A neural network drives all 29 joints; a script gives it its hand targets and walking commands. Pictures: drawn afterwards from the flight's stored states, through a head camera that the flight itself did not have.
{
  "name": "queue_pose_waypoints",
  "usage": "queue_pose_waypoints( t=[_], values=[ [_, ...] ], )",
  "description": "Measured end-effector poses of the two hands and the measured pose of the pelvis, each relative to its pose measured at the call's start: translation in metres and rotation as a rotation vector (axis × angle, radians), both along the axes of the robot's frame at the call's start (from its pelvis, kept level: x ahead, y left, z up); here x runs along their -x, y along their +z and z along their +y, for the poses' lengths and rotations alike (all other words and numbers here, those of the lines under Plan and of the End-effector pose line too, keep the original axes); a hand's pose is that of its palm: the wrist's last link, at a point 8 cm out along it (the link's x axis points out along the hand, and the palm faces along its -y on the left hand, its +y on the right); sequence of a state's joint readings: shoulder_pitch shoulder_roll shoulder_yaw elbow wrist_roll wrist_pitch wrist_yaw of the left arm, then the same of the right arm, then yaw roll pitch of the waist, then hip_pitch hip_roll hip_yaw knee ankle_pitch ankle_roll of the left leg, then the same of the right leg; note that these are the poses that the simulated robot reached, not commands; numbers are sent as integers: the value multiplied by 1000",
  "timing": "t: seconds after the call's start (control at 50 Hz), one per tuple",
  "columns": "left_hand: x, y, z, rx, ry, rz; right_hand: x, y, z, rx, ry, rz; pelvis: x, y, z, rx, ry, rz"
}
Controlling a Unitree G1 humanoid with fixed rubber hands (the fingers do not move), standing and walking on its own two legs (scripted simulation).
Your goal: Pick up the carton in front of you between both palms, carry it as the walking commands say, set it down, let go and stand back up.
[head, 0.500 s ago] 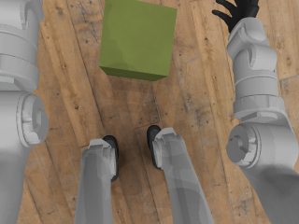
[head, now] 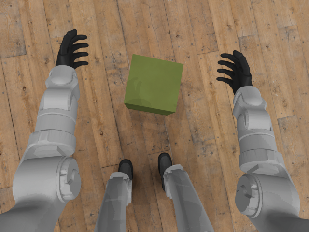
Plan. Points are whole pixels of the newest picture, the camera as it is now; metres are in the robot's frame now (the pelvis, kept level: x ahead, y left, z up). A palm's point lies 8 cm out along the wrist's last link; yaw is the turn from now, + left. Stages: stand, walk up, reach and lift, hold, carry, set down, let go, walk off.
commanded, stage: let go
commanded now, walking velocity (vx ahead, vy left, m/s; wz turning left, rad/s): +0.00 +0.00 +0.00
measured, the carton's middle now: (152, 89) +0.52 -0.07 -0.55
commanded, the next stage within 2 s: stand in 1.22 s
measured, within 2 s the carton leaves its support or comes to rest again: neither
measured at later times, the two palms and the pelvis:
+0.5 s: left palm (27, 147) +0.33 +0.20 -0.02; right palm (287, 164) +0.26 -0.25 +0.00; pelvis +0.06 -0.01 +0.08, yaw -1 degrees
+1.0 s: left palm out of the picture +0.24 +0.24 +0.03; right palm (289, 190) +0.23 -0.22 +0.03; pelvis +0.07 +0.01 +0.10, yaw -2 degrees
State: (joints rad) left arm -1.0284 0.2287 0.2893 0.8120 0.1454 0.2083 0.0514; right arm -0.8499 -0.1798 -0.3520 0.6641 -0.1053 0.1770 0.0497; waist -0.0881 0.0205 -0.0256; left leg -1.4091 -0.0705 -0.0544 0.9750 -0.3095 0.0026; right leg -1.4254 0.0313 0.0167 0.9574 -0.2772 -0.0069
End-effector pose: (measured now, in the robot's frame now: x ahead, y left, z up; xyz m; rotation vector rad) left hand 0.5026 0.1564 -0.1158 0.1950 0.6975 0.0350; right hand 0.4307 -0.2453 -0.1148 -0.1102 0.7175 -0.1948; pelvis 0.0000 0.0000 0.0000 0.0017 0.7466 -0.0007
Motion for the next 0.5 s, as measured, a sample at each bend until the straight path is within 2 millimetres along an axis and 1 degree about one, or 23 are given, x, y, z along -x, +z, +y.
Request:
queue_pose_waypoints(
  t=[0.06, 0.12, 0.26, 0.38, 0.5],
  values=[
    [29, 10, 5, -8, 31, 11, 20, 14, -2, 9, 51, 30, -7, 14, -3, -4, 2, -42],
    [52, 24, 9, -7, 42, 16, 38, 31, -7, 12, 80, 48, -15, 26, -7, -7, 1, -91],
    [91, 58, 15, 1, 23, 22, 82, 69, -16, 5, 88, 62, -31, 48, -12, -7, -9, -211],
    [127, 80, 24, 3, 9, 37, 126, 93, -13, -3, 72, 72, -45, 64, -11, -2, -19, -323],
    [168, 100, 40, 3, 3, 51, 168, 116, -3, -4, 63, 83, -59, 79, -6, 4, -22, -450]
  ],
)
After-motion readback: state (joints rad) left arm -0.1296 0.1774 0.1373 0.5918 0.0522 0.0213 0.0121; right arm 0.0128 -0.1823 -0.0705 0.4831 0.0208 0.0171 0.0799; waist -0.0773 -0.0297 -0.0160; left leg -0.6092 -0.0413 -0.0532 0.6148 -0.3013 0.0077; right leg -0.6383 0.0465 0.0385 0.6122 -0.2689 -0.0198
